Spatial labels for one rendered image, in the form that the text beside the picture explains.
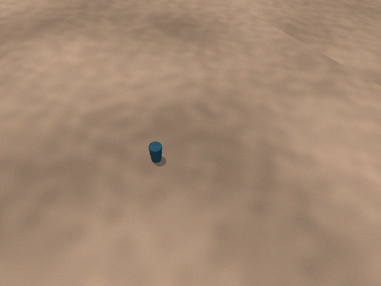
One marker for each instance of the cup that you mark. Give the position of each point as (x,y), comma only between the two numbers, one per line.
(155,149)

